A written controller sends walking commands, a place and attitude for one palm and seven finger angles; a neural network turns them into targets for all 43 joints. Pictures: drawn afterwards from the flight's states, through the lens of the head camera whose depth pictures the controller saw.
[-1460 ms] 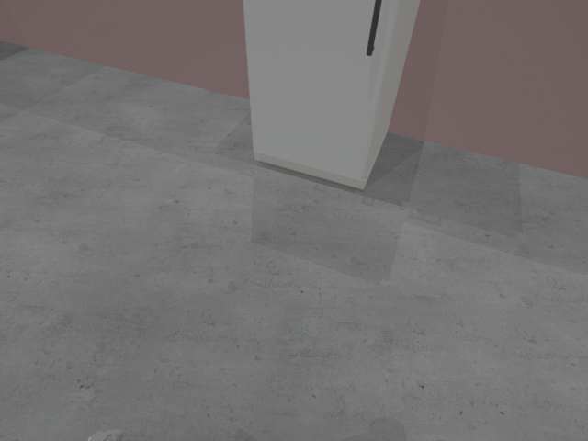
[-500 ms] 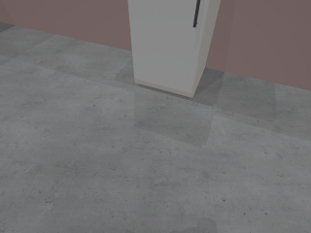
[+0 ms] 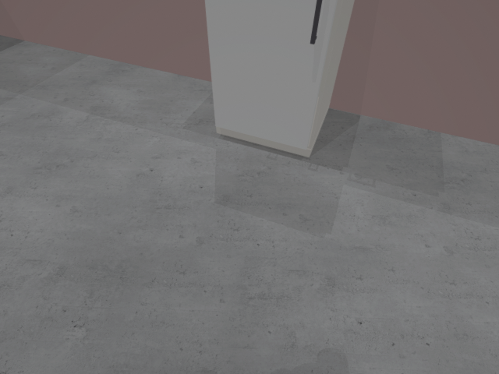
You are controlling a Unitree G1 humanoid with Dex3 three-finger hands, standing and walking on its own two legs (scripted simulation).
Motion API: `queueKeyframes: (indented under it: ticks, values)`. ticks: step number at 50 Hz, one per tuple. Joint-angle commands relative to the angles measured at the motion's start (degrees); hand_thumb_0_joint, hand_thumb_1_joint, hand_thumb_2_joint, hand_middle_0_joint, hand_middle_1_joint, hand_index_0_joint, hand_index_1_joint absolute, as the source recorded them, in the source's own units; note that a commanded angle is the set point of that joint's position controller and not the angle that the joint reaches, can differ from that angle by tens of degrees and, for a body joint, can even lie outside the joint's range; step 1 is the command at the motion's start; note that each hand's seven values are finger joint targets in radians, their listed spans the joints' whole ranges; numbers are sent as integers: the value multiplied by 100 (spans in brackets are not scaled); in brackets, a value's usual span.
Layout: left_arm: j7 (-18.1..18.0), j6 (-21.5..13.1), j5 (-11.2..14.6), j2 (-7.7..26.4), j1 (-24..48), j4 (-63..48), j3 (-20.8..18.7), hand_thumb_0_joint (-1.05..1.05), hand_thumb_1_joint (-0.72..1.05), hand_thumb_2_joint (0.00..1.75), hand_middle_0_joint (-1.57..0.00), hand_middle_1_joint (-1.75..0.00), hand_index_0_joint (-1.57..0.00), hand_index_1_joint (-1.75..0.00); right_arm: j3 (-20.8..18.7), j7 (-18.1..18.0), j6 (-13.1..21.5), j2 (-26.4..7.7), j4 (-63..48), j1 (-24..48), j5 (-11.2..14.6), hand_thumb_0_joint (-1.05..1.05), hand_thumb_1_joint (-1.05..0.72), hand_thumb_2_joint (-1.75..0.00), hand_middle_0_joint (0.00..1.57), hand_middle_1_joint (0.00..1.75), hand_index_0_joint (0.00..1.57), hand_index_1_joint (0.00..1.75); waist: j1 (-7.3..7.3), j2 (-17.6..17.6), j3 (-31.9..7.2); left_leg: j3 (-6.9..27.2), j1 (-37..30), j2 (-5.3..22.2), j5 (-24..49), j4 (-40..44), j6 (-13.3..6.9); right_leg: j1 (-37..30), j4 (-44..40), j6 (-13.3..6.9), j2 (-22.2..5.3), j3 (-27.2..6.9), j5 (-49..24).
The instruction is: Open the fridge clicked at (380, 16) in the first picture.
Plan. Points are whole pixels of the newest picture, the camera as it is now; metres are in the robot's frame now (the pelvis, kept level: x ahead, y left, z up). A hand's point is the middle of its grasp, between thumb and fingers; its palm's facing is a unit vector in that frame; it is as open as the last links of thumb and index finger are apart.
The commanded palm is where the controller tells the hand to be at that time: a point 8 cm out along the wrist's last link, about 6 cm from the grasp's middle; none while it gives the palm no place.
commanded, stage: walk to a spot facing it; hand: right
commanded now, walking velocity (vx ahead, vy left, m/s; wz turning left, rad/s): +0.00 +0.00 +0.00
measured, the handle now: (320, 1) +1.42 -0.21 +0.10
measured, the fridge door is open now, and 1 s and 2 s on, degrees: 0 0 0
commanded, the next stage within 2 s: turn to face it in 1.88 s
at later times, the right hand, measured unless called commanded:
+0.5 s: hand out of the picture +0.05 -0.17 -0.20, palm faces -0.04 +0.98 -0.18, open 7.4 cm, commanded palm none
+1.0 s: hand (359, 295) +0.34 -0.23 -0.19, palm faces -0.16 +0.97 -0.18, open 7.4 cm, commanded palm none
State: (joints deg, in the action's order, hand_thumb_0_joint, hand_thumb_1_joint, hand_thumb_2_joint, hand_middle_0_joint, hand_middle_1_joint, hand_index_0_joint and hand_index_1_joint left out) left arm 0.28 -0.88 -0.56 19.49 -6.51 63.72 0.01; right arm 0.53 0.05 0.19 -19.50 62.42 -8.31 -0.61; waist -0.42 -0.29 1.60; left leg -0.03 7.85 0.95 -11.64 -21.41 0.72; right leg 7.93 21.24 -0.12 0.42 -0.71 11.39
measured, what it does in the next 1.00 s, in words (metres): walks ahead, turning left: right foot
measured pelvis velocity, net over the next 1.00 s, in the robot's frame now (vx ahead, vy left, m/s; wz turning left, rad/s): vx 0.28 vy -0.05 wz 0.26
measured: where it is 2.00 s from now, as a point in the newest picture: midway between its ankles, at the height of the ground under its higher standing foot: (233, 266)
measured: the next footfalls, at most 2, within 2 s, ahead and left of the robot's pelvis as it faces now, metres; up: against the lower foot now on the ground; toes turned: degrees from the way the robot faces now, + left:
right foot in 0.78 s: +0.36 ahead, -0.09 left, +0.00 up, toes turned +3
left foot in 1.46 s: +0.55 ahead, +0.15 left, +0.00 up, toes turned +33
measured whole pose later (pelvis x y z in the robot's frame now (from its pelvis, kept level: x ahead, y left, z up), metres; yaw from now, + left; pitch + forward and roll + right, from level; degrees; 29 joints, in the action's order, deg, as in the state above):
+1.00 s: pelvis +0.28 -0.05 -0.01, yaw +15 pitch -1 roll +1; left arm -1.1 -5.1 -0.8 8.6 -12.8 58.3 -3.0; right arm -4.4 -0.1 0.8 -12.0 59.3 -18.2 -1.9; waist -2.1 -2.6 0.9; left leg -0.5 30.2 3.1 -14.4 -72.6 -1.3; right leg 13.8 29.0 -5.1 -1.4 13.3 14.4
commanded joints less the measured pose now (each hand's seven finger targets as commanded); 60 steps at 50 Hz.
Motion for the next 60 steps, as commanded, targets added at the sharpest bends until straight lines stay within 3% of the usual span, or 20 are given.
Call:
queueKeyframes:
  ticks: [1, 5, 10, 21, 22, 23, 24, 25, 27, 30, 35, 37, 38, 39, 40, 41, 42, 44, 47, 60]
  values:
    - [-95, -110, 21, 1169, 284, -378, -214, 0, 90, 90, -20, -30, -20, -30, -235, -67, 119, -1172, -346, 253, -7, 0, -90, -90, 20, 30, 20, 30, 15, -17, -291, 504, -52, 617, 672, 361, -218, -42, -362, -148, -717, -563, -870]
    - [-80, -59, -8, 744, 124, -279, -107, 0, 90, 90, -20, -30, -20, -30, -145, -79, 64, -751, -245, 42, 2, 0, -90, -90, 20, 30, 20, 30, 18, -35, -336, 513, -4, 601, 247, 422, -165, -77, -326, -84, -698, -472, -522]
    - [-34, 81, -100, 528, -358, -274, -140, 0, 90, 90, -20, -30, -20, -30, -191, 39, -118, -529, -275, -429, -79, 0, -90, -90, 20, 30, 20, 30, 14, -56, 393, 830, 827, 354, -2251, 326, -304, 597, -266, -105, -629, -364, 2260]
    - [-99, -174, -25, 449, -1057, -390, -367, 0, 90, 90, -20, -30, -20, -30, -329, 132, 165, 184, -514, -1244, -85, 0, -90, -90, 20, 30, 20, 30, -68, 835, 506, 154, 1335, -177, -974, -1288, -379, 290, 191, -661, -1492, -841, 1434]
    - [-102, -187, -19, 324, -975, -402, -359, 0, 90, 90, -20, -30, -20, -30, -357, 111, 208, 150, -389, -1557, -84, 0, -90, -90, 20, 30, 20, 30, -227, 362, 390, 484, 758, -73, -657, -991, -493, 650, 915, -533, -1269, -492, 851]
    - [-105, -234, -4, 78, -738, -542, -317, 0, 90, 90, -20, -30, -20, -30, -424, 56, 260, -53, -182, -2081, -105, 0, -90, -90, 20, 30, 20, 30, -430, -617, 270, 1486, -350, 491, 99, -471, -763, 1669, 2250, -209, -731, 327, 357]
    - [-69, -301, -10, -238, -255, -831, -244, 0, 90, 90, -20, -30, -20, -30, -516, -30, 321, -424, 80, -2847, -102, 0, -90, -90, 20, 30, 20, 30, -645, -1789, 264, 3187, -1473, 1508, 1474, 276, -1283, 3174, 3669, 70, -168, 971, 1523]
    - [-75, -332, -55, -187, 232, -1031, -230, 0, 90, 90, -20, -30, -20, -30, -506, -109, 345, -427, 216, -3326, -65, 0, -90, -90, 20, 30, 20, 30, -841, -1499, 394, 3652, -1844, 1785, 2899, 210, -1606, 3848, 4339, 80, -271, 531, 2253]
    - [-52, -368, -70, -264, 442, -1036, -253, 0, 90, 90, -20, -30, -20, -30, -458, -199, 356, -126, 247, -3340, -93, 0, -90, -90, 20, 30, 20, 30, -801, -643, 424, 3081, -2191, 1641, 3537, -78, -1647, 4318, 4712, 57, -529, 348, 1911]
    - [31, -272, -38, -451, 468, -1120, -269, 0, 90, 90, -20, -30, -20, -30, -400, -242, 374, 87, 83, -2718, -165, 0, -90, -90, 20, 30, 20, 30, -405, -517, 499, 2396, -1435, 1418, 2251, 222, -1357, 3924, 3988, 112, -691, 295, 1700]
    - [149, -241, 54, -624, 91, -1115, -250, 0, 90, 90, -20, -30, -20, -30, -407, -184, 394, 50, -59, -1860, -90, 0, -90, -90, 20, 30, 20, 30, 157, -939, 606, 1223, 574, 707, 1937, 718, -838, 1291, 2190, 53, -269, 910, 124]
    - [49, -299, 30, -444, -1085, -745, -343, 0, 90, 90, -20, -30, -20, -30, -465, -182, 423, -35, -8, -1689, -51, 0, -90, -90, 20, 30, 20, 30, 671, -710, -26, 941, 645, 522, 2823, -456, -678, -276, 1494, -23, -56, 973, -504]
    - [-30, -304, 12, -180, -1918, -475, -416, 0, 90, 90, -20, -30, -20, -30, -478, -167, 428, 57, -30, -1757, -35, 0, -90, -90, 20, 30, 20, 30, 935, -395, -551, 896, 787, 388, 2576, -1499, -572, -1189, 1360, -45, -292, 678, -532]
    - [-94, -316, -88, 348, -2558, -314, -557, 0, 90, 90, -20, -30, -20, -30, -479, -122, 397, 356, -47, -2073, 18, 0, -90, -90, 20, 30, 20, 30, 1086, 840, -1240, 512, 1509, -89, 878, -3095, -413, -2250, 1069, -269, -1331, -655, -33]
    - [-92, -323, -114, 762, -2806, -317, -633, 0, 90, 90, -20, -30, -20, -30, -426, -72, 376, 658, -147, -2391, 53, 0, -90, -90, 20, 30, 20, 30, 884, 2042, -1550, 197, 2252, -608, -1976, -5027, -285, -2303, -226, -744, -2784, -2812, 472]
    - [-93, -247, -45, 651, -2178, -456, -580, 0, 90, 90, -20, -30, -20, -30, -417, -101, 360, 602, -233, -2178, -5, 0, -90, -90, 20, 30, 20, 30, 658, 1361, -999, 554, 2355, -215, -1877, -5566, -399, -1358, -836, -960, -2946, -3118, 1627]
    - [-97, -232, -58, 356, -1544, -649, -535, 0, 90, 90, -20, -30, -20, -30, -382, -104, 303, 653, -274, -1924, -39, 0, -90, -90, 20, 30, 20, 30, 447, 939, -283, 433, 2604, 49, -1493, -5940, -372, -417, -1133, -953, -2863, -2936, 2490]
    - [-104, -314, -73, -310, -964, -754, -347, 0, 90, 90, -20, -30, -20, -30, -422, 8, 205, 756, -276, -1627, -143, 0, -90, -90, 20, 30, 20, 30, 114, 478, 675, 314, 2597, 421, -715, -5709, -303, 919, -1211, -623, -2292, -1632, 2064]
    - [-123, -442, -50, -584, -961, -607, -303, 0, 90, 90, -20, -30, -20, -30, -411, 55, 19, 978, -183, -1985, -148, 0, -90, -90, 20, 30, 20, 30, -229, 534, 459, 182, 2159, 444, -181, -5303, -210, 1289, -1146, -296, -1764, -212, 1028]
    - [-253, -539, -48, -579, -2417, -100, -286, 0, 90, 90, -20, -30, -20, -30, -483, 163, -95, 810, -908, 3, -143, 0, -90, -90, 20, 30, 20, 30, 229, 346, 556, -229, 3800, 546, 587, -3536, -14, -1022, -1075, -145, -1775, 680, -1832]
